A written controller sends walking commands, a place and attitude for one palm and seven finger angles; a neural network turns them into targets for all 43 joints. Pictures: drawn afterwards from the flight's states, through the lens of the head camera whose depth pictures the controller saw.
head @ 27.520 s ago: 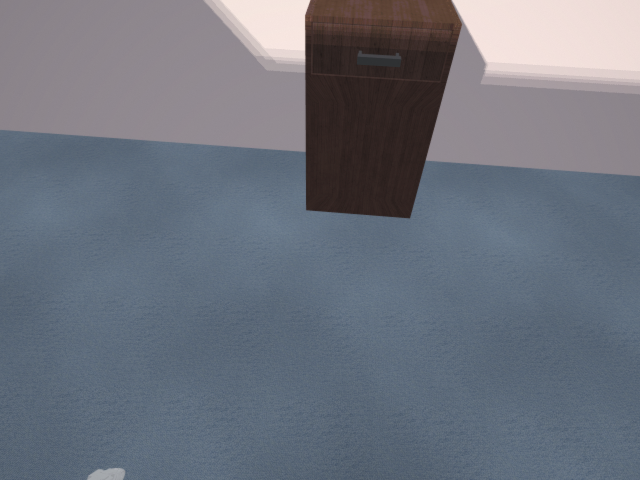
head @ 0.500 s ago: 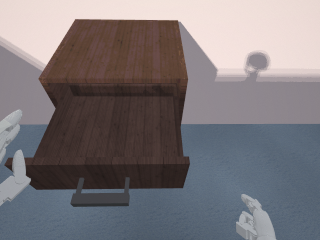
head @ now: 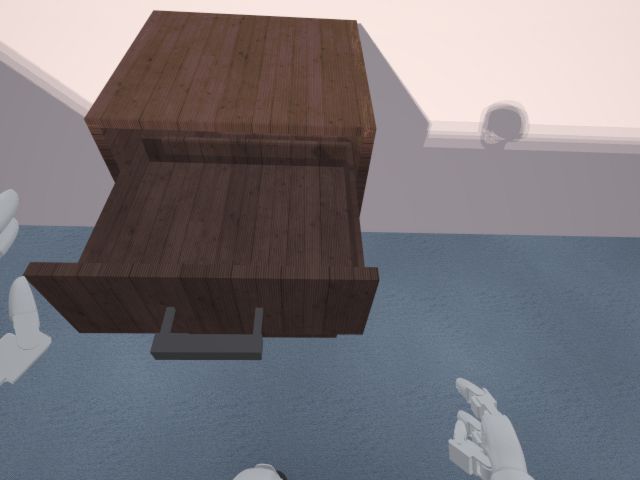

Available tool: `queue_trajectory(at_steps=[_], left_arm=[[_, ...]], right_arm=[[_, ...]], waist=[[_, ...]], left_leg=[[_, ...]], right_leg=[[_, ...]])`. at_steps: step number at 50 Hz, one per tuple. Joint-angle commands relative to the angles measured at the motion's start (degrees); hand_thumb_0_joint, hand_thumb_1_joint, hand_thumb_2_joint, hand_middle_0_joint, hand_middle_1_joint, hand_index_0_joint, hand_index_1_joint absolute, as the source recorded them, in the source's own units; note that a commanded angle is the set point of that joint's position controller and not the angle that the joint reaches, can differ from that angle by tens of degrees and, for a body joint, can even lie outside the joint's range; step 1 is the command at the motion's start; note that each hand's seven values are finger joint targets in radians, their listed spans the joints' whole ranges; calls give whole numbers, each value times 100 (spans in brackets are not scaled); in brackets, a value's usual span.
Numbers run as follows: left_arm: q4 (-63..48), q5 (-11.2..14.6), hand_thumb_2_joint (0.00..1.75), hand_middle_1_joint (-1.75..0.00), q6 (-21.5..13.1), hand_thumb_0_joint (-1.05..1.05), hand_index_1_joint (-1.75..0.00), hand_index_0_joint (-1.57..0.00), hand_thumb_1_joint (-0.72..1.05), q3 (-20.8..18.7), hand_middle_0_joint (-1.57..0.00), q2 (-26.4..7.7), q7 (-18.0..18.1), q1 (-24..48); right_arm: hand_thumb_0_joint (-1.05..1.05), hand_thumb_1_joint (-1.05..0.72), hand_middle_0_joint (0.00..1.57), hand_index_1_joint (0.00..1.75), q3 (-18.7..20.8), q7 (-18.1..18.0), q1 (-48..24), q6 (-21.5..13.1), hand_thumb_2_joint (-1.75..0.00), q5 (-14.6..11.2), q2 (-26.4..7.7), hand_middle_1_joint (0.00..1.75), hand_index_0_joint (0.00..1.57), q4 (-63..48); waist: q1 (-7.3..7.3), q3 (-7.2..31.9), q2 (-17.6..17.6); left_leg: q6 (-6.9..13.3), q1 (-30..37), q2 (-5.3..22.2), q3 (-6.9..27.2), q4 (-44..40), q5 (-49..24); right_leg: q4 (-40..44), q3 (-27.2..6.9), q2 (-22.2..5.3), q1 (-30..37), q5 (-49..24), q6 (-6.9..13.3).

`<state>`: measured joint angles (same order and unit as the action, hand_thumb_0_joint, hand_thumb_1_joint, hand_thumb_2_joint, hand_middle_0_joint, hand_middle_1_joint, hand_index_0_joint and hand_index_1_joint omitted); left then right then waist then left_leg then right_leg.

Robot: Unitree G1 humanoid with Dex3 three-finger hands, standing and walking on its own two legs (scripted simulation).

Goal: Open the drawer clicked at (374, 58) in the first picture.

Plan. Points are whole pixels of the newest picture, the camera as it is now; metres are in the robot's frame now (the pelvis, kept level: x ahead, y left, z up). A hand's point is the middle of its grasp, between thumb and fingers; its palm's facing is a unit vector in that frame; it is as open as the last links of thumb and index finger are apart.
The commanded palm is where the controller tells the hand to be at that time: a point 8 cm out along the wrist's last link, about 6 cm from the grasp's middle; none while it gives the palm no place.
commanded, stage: step back with the hand held close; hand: left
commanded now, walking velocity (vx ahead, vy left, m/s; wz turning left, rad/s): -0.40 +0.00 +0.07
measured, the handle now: (211, 330) +0.30 +0.17 -0.02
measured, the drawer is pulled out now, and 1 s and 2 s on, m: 0.30 0.30 0.30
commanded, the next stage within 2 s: stop stepping back and stand still in 0.40 s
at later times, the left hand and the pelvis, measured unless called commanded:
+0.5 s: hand out of the picture +0.09 +0.20 +0.18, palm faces +0.25 -0.86 -0.45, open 7.5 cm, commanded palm +0.03 +0.25 +0.19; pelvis -0.11 -0.02 +0.01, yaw -2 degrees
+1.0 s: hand out of the picture -0.05 +0.18 +0.19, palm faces +0.38 -0.79 -0.48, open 7.5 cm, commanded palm -0.12 +0.23 +0.19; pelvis -0.23 -0.06 +0.01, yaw +3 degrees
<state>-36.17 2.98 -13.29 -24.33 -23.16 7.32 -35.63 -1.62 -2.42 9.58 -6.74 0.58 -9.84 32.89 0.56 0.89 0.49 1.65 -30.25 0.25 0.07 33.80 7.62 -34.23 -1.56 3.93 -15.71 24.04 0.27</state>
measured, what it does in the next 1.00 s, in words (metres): walks backwards: left foot, then right foot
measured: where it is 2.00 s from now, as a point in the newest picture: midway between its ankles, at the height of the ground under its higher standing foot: outside the picture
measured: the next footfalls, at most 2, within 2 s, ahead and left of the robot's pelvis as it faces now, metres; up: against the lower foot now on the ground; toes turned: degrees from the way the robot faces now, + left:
left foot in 0.26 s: +0.03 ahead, +0.10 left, +0.00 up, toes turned +0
right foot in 0.58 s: -0.18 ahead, -0.13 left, +0.00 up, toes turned +3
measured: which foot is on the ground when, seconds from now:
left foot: down 0.00-0.10, up 0.12-0.24, down 0.26-0.60, up 0.62-0.92, down 0.94-1.00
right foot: down 0.00-0.30, up 0.32-0.56, down 0.58-1.00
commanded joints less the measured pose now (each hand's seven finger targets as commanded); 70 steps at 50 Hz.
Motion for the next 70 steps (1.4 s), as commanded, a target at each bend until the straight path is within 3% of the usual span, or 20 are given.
queue_trajectory(at_steps=[1, 7, 11, 13, 15, 24, 28, 29, 31, 35, 43, 47, 49, 52, 53, 55, 56, 63, 67, 70], left_arm=[[-1354, 72, 90, -30, -508, 0, -30, -20, 90, -406, -20, -809, -43, -85], [-919, 200, 90, -30, -439, 0, -30, -20, 90, -693, -20, -1145, 74, -280], [-571, 49, 90, -30, -307, 0, -30, -20, 90, -525, -20, -930, 141, -3], [-1011, 56, 90, -30, -359, 0, -30, -20, 90, -427, -20, -990, 115, 103], [-977, 75, 90, -30, -331, 0, -30, -20, 90, -323, -20, -861, 61, -341], [-1567, 162, 90, -30, -272, 0, -30, -20, 90, -587, -20, -966, 113, -340], [-1225, 263, 90, -30, -167, 0, -30, -20, 90, -720, -20, -919, 50, -768], [-1278, 212, 90, -30, -116, 0, -30, -20, 90, -803, -20, -1072, 28, -824], [-1032, 189, 90, -30, 35, 0, -30, -20, 90, -518, -20, -876, 53, -471], [-382, -33, 90, -30, -31, 0, -30, -20, 90, -267, -20, -724, 262, -70], [-868, -193, 90, -30, -339, 0, -30, -20, 90, -236, -20, -854, 376, -8], [-1098, -107, 90, -30, -373, 0, -30, -20, 90, -384, -20, -845, 338, -274], [-1024, -131, 90, -30, -230, 0, -30, -20, 90, -532, -20, -915, 344, -317], [-476, -130, 90, -30, -161, 0, -30, -20, 90, -372, -20, -690, 278, -187], [-311, -130, 90, -30, -167, 0, -30, -20, 90, -382, -20, -720, 260, -137], [-235, -126, 90, -30, -119, 0, -30, -20, 90, -232, -20, -671, 240, 2], [-215, -119, 90, -30, -151, 0, -30, -20, 90, -53, -20, -517, 197, 103], [-1066, -197, 90, -30, -162, 0, -30, -20, 90, -30, -20, -745, 407, 446], [-1362, -145, 90, -30, -177, 0, -30, -20, 90, -220, -20, -784, 481, 370], [-1058, -136, 90, -30, -62, 0, -30, -20, 90, -308, -20, -766, 411, -53]], right_arm=[[0, -90, 20, 30, 391, 28, -347, -311, -90, -89, -913, 30, 20, -615], [0, -90, 20, 30, 495, -67, -769, 57, -90, -238, -711, 30, 20, -711], [0, -90, 20, 30, 291, -221, -688, 256, -90, -159, -631, 30, 20, -602], [0, -90, 20, 30, 467, -178, -678, 246, -90, -202, -859, 30, 20, -702], [0, -90, 20, 30, 506, -32, -464, 108, -90, -75, -742, 30, 20, -752], [0, -90, 20, 30, 453, 43, -393, -233, -90, 62, -918, 30, 20, -548], [0, -90, 20, 30, 385, 72, -375, -146, -90, -33, -895, 30, 20, -696], [0, -90, 20, 30, 413, 85, -304, -49, -90, -59, -858, 30, 20, -773], [0, -90, 20, 30, 537, 57, -287, 48, -90, -250, -841, 30, 20, -906], [0, -90, 20, 30, 396, -107, -411, 200, -90, -114, -739, 30, 20, -639], [0, -90, 20, 30, 503, -12, -183, -151, -90, -104, -818, 30, 20, -648], [0, -90, 20, 30, 637, 33, -25, -198, -90, -155, -1097, 30, 20, -804], [0, -90, 20, 30, 530, -26, 23, -184, -90, -166, -824, 30, 20, -724], [0, -90, 20, 30, 498, -41, -44, -196, -90, -200, -959, 30, 20, -587], [0, -90, 20, 30, 503, -54, -96, -174, -90, -209, -940, 30, 20, -582], [0, -90, 20, 30, 605, -36, -32, -67, -90, -242, -902, 30, 20, -704], [0, -90, 20, 30, 642, 30, 31, -16, -90, -199, -946, 30, 20, -662], [0, -90, 20, 30, 337, -105, -198, -14, -90, -16, -689, 30, 20, -642], [0, -90, 20, 30, 358, -73, -87, -144, -90, -15, -765, 30, 20, -724], [0, -90, 20, 30, 340, -15, -89, -263, -90, -44, -643, 30, 20, -641]], waist=[[14, 1372, -779], [-134, 525, 630], [-264, 172, 386], [-143, 746, -561], [-58, 1255, -1395], [-94, 826, -1421], [-49, 762, -1224], [-89, 817, -528], [-108, 306, 1656], [-357, -85, 463], [-153, 282, 586], [-96, 420, -987], [-182, 125, -1646], [-124, -328, -738], [-106, -319, -196], [-142, -350, 1517], [-211, -443, 1396], [-195, -73, 296], [-166, 2, -1445], [-142, -102, -1073]], left_leg=[[256, 1881, 997, 870, -418, -1805], [-316, 772, -169, 364, 2286, 1608], [-227, 545, 37, 286, -392, 603], [124, 1634, 1004, 903, -924, -3151], [530, 2166, 1728, 1596, -1035, -4148], [583, 952, 1446, 1184, -1662, -313], [57, 519, 631, 566, -1245, 2246], [-165, 759, 100, 46, -334, 2398], [-344, 340, -495, 139, 2988, 1696], [-276, -305, 38, 224, 2750, 1472], [174, 1502, -112, -430, -1215, 1028], [624, 2470, 1241, 997, -1456, -211], [751, 1840, 1424, 1106, -1708, 834], [552, 514, 1059, 525, -1005, 1204], [406, 204, 756, 271, -481, 1619], [15, -257, -143, -345, 1779, 2290], [-21, -324, -81, 10, 2606, 1986], [65, 2017, 6, -421, -387, 1108], [795, 1520, 1694, 2123, -2344, 2275], [698, 1120, 1402, 1314, -2054, 1656]], right_leg=[[887, 55, -237, 135, -1705, -52], [1654, -1486, -2188, -829, -2712, 944], [522, -563, -1356, 237, -4544, 441], [-187, -11, -558, 29, -2779, -84], [-1202, -33, -289, -631, 370, -65], [-1231, 182, -92, -187, 441, -154], [1142, 599, -64, 803, -272, 53], [1829, 409, -433, 607, -568, 182], [2600, -2413, -2362, -868, -41, 911], [1846, -1179, -2042, 84, -1447, 765], [1509, -926, -1836, 961, -1487, 507], [-385, 361, -442, -275, -654, -71], [-851, 615, -395, -549, 322, -42], [382, 606, -369, 611, -495, -23], [894, 199, -498, 958, -527, 48], [2472, -2561, -1912, 428, 1591, 660], [2672, -2887, -2218, 183, 1408, 814], [1998, -759, -1569, -835, 1042, 729], [-1118, 339, -183, -686, 331, -41], [-938, 218, -378, -348, 95, -67]])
